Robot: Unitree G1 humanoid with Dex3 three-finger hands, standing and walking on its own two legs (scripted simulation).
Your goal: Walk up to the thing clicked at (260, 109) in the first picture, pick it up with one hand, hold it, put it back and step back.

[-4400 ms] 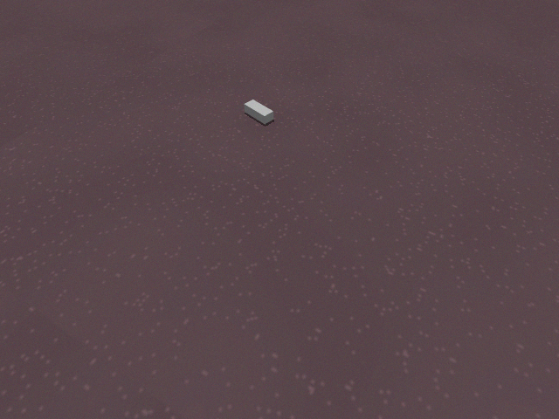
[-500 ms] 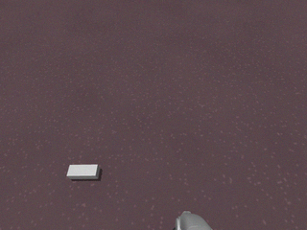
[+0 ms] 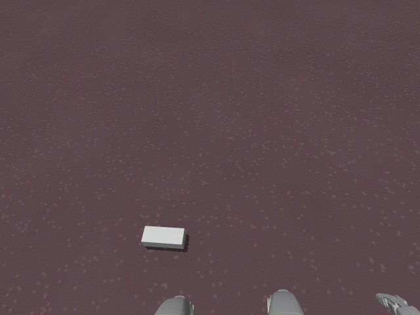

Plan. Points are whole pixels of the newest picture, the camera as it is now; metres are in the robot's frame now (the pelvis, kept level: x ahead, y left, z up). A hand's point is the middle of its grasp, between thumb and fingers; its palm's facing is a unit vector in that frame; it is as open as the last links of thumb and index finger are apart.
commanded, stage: walk up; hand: left
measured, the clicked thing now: (164, 237) +0.53 +0.28 -0.69
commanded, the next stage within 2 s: stand in 1.52 s
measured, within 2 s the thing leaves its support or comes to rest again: neither
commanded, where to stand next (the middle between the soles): +0.17 +0.05 m, yaw -4 degrees
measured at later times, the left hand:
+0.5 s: hand (56, 307) +0.16 +0.34 -0.11, palm faces -0.08 -0.93 -0.36, open 7.4 cm
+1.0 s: hand (57, 306) +0.16 +0.33 -0.09, palm faces -0.11 -0.93 -0.34, open 7.4 cm
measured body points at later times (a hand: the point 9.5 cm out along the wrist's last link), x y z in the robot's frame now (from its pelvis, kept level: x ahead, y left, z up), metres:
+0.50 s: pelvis +0.05 +0.09 +0.04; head +0.08 +0.09 +0.49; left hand +0.16 +0.39 -0.08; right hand +0.13 -0.21 -0.09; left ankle +0.05 +0.17 -0.68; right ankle +0.07 -0.03 -0.68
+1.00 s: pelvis +0.05 +0.09 +0.07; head +0.06 +0.08 +0.51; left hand +0.16 +0.38 -0.06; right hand +0.11 -0.22 -0.07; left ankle +0.05 +0.17 -0.68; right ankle +0.07 -0.03 -0.68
